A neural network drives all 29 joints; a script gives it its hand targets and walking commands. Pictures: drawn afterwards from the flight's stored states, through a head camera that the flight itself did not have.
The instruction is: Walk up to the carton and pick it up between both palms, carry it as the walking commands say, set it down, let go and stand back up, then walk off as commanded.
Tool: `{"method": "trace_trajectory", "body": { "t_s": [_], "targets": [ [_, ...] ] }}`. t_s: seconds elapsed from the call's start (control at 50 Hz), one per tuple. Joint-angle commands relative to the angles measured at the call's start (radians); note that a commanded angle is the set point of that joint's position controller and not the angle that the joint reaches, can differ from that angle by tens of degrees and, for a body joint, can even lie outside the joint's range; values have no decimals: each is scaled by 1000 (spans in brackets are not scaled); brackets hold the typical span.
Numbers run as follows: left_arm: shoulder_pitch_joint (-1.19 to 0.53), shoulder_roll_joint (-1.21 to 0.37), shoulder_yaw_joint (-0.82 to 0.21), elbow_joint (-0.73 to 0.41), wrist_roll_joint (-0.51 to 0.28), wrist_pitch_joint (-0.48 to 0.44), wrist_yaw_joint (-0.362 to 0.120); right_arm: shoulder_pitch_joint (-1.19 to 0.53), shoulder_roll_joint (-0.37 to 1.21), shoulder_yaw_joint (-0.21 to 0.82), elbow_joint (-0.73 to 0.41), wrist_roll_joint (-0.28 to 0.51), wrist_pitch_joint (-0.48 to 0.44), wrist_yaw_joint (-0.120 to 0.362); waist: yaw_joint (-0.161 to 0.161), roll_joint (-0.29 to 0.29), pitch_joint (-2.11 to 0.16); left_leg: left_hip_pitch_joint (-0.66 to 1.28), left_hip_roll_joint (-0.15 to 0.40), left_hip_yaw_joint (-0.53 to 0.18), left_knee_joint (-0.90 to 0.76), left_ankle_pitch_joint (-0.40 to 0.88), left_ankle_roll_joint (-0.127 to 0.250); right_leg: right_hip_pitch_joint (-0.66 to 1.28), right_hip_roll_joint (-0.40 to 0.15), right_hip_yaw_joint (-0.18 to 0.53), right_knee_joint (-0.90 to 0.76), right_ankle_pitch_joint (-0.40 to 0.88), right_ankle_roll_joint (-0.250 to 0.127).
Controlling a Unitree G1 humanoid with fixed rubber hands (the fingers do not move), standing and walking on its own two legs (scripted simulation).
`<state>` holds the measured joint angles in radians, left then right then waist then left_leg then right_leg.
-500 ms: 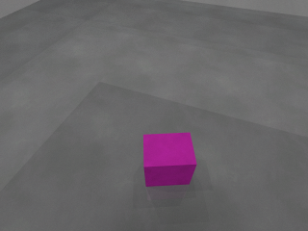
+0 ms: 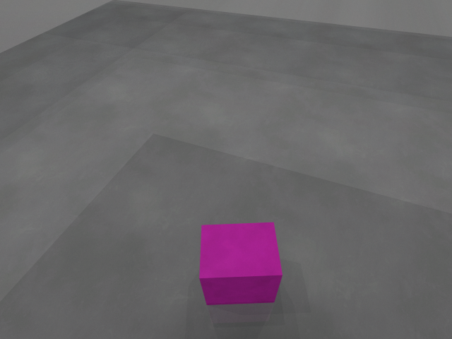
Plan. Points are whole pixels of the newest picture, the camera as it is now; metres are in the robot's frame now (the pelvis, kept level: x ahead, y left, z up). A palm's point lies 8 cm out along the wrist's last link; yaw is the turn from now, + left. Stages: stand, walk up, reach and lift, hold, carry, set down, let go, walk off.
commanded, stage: walk up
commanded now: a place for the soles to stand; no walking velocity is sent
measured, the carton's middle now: (239, 265) +0.53 +0.01 -0.61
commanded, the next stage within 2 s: stand in 1.44 s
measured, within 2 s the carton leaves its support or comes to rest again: neither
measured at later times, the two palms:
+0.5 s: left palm (105, 335) +0.18 +0.26 -0.11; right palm out of the picture +0.14 -0.38 -0.09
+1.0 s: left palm (114, 334) +0.18 +0.25 -0.12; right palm out of the picture +0.18 -0.39 -0.09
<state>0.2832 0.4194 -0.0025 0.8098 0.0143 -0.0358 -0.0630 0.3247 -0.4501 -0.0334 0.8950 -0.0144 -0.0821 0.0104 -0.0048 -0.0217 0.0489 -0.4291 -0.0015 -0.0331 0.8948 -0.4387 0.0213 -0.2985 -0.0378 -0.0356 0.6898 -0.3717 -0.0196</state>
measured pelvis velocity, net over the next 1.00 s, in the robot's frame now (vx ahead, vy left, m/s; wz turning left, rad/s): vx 0.11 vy -0.06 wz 0.07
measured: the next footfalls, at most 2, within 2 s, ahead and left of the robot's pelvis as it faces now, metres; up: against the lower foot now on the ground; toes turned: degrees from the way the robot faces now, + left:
left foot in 0.08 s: +0.12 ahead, +0.09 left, +0.00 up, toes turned +2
right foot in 0.42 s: +0.12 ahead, -0.15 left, +0.00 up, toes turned +3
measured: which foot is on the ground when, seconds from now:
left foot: up 0.00-0.06, down 0.08-1.00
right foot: down 0.00-0.08, up 0.10-0.40, down 0.42-1.00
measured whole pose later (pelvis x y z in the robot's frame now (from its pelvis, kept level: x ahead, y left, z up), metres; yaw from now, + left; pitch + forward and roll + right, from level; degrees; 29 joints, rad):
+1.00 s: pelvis +0.11 -0.06 -0.01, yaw +4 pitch +0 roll +1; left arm 0.21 0.41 0.00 0.81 0.01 0.01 -0.04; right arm 0.29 -0.45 -0.02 0.90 -0.01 -0.08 -0.03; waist 0.00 -0.05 0.06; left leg -0.37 0.02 -0.03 0.71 -0.35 -0.01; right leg -0.39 -0.02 -0.05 0.74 -0.35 -0.02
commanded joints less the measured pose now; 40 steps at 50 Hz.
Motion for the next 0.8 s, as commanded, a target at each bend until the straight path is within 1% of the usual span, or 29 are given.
{"method": "trace_trajectory", "body": {
  "t_s": [0.0, 0.02, 0.04, 0.06, 0.08, 0.1, 0.16, 0.2, 0.24, 0.3, 0.32, 0.34, 0.36, 0.38, 0.4, 0.42, 0.46, 0.48, 0.52, 0.58, 0.6, 0.62, 0.64, 0.66, 0.68, 0.72, 0.74, 0.76, 0.78],
  "targets": [
    [-38, 259, 118, -90, -5, 16, -1, 83, -177, -64, -23, 7, -43, -19, -4, -180, -30, 135, -19, 152, -370, 191, 4, 27, -144, 117, -190, 73, -191],
    [-37, 206, 101, -100, -9, 21, -2, 163, -209, -82, 0, 1, -53, -38, -52, -76, -106, 313, -28, 121, -444, 223, 15, -40, -106, 47, 20, 185, -147],
    [-57, 143, 84, -134, -18, 17, 0, 255, -297, -107, 11, -16, -62, -59, -99, 126, -172, 484, 156, -240, -546, 87, 70, -226, -34, 8, 290, 166, -74],
    [-92, 130, 82, -161, -5, 24, 0, 244, -400, -123, -10, -15, -65, -67, -74, 208, -92, 551, 378, -657, -625, 48, 184, -513, 54, 14, 401, -148, -18],
    [-123, 231, 104, -140, 9, 41, 8, 218, -400, -127, -21, 21, -61, -73, -83, 39, -96, 525, 431, -692, -590, 35, 253, -507, -18, 119, 454, -163, -16],
    [-129, 240, 100, -127, 6, 46, 7, 181, -373, -120, -16, 26, -60, -76, -66, 8, -39, 478, 396, -591, -543, 155, 266, -514, -59, 135, 448, -120, -18],
    [-99, 212, 104, -106, 13, 37, -5, 139, -315, -106, -19, 13, -54, -67, -42, 80, -18, 409, 299, -356, -498, 383, 212, -425, -64, 97, 303, -108, -1],
    [-86, 200, 106, -95, 13, 35, -12, 149, -321, -107, -21, 7, -53, -62, -49, 159, -60, 404, 288, -293, -466, 453, 219, -382, -49, 56, 255, -108, 6],
    [-100, 199, 107, -92, 13, 34, -13, 128, -327, -107, -28, 5, -52, -60, -48, 197, -54, 350, 294, -275, -458, 440, 222, -347, -54, 42, 210, -76, 5],
    [-81, 204, 108, -66, 8, 22, -9, 20, -325, -95, -50, 5, -39, -57, -10, 234, -20, 188, 279, -212, -420, 448, 201, -181, -28, 14, 78, -36, -10],
    [-20, 193, 109, -38, 7, 18, -5, -41, -315, -89, -61, 8, -31, -54, 39, 210, -43, 104, 251, -153, -363, 446, 179, -24, -6, -9, -34, 47, -20],
    [59, 199, 114, 1, 16, 8, 7, -48, -261, -70, -62, 10, -20, -52, 74, 138, -96, 60, 182, -76, -208, 462, 139, 124, 36, -10, -139, 92, -36],
    [151, 271, 140, 27, 29, -1, 20, -14, -171, -42, -73, 17, -17, -51, 118, -113, -164, -57, 82, -2, 79, 335, 84, 274, -89, 198, -266, 81, -66],
    [100, 366, 152, 1, 24, -3, 28, 4, -99, -15, -95, 23, -12, -59, 89, -304, -97, -253, -77, 26, 181, -101, 20, 240, -305, 549, -387, 138, -158],
    [46, 349, 134, -14, 2, 7, 28, -60, -186, -39, -85, 14, -3, -77, 67, -149, -45, -249, -36, -44, 223, -180, 43, 163, -298, 526, -373, 156, -215],
    [10, 322, 123, -18, -4, 13, 30, -39, -209, -45, -61, 13, -3, -75, 41, -94, -1, -238, -10, -45, 234, -140, 46, 120, -269, 452, -350, 176, -206],
    [-37, 278, 113, -35, -3, 18, 35, 14, -200, -43, -34, 16, -10, -64, 23, -160, 17, -160, 41, 11, 95, -108, 26, 75, -217, 310, -280, 292, -212],
    [-48, 252, 103, -36, -3, 20, 36, 12, -191, -43, -31, 13, -9, -57, 26, -177, 16, -111, 30, 34, 37, -90, 18, 54, -184, 252, -265, 328, -199],
    [-41, 252, 103, -36, -2, 20, 34, 12, -170, -38, -25, 10, -10, -51, 30, -204, -10, -35, 7, 69, -83, -68, 13, 44, -189, 241, -238, 363, -208],
    [-79, 224, 89, -39, -16, 34, 29, 64, -158, -43, 2, 1, -26, -59, -17, -149, -83, 200, -23, 104, -371, 185, 17, -21, -143, 146, -73, 391, -160],
    [-83, 177, 75, -44, -23, 33, 30, 80, -194, -55, 11, -10, -31, -68, -26, -70, -119, 292, 48, -25, -394, 254, 46, -98, -130, 126, 7, 357, -110],
    [-89, 140, 67, -51, -25, 33, 33, 73, -274, -66, 2, -17, -35, -75, -15, 140, -129, 319, 237, -318, -469, 329, 116, -196, -43, 59, 157, 220, -38],
    [-104, 152, 71, -33, -22, 47, 39, 0, -298, -62, -16, -3, -29, -73, 19, 150, -38, 219, 341, -430, -493, 336, 215, -220, 1, 22, 116, -119, -9],
    [-131, 193, 82, -29, -10, 50, 42, -33, -303, -64, -21, 4, -23, -69, 1, 117, -31, 159, 334, -368, -424, 416, 263, -146, -16, 59, 130, -188, -19],
    [-100, 180, 79, -26, -9, 41, 41, -64, -291, -59, -21, -1, -20, -67, 21, 116, -43, 155, 298, -295, -372, 497, 232, -104, -12, 46, 42, -129, -26],
    [-34, 201, 86, 12, 4, 20, 41, -103, -225, -40, -34, 12, -4, -62, 48, 58, -114, 91, 156, -125, -248, 496, 99, 78, -55, 100, -127, 223, -58],
    [-26, 237, 100, 18, 8, 12, 43, -102, -185, -27, -42, 16, 1, -60, 43, -21, -128, 32, 72, -34, -150, 423, 50, 120, -135, 208, -196, 268, -102],
    [-63, 249, 105, 7, 3, 13, 42, -87, -156, -20, -43, 16, 6, -59, 24, -61, -102, -11, 13, 30, -117, 214, 27, 115, -194, 279, -229, 252, -154],
    [-95, 256, 105, 1, -1, 18, 39, -69, -162, -21, -31, 13, 9, -62, 10, -75, -92, 31, 9, 56, -131, 58, 31, 62, -224, 275, -224, 227, -189]
  ]
}}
